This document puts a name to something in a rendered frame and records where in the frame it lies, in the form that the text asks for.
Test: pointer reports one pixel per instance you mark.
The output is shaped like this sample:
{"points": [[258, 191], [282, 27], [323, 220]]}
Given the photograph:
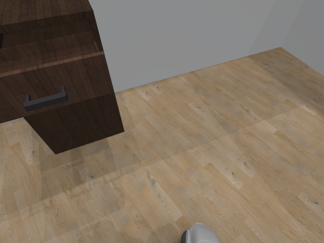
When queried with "right robot thigh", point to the right robot thigh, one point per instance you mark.
{"points": [[200, 234]]}

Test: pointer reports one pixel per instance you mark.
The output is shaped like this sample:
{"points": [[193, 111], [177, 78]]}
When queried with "drawer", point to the drawer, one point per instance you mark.
{"points": [[41, 68]]}

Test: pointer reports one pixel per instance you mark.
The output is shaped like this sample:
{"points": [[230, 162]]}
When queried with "cabinet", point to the cabinet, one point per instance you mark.
{"points": [[73, 125]]}

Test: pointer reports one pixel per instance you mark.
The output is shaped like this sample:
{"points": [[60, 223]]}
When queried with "handle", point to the handle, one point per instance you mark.
{"points": [[30, 105]]}

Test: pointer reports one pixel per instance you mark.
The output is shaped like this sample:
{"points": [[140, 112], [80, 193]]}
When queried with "right robot shin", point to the right robot shin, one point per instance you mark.
{"points": [[198, 224]]}

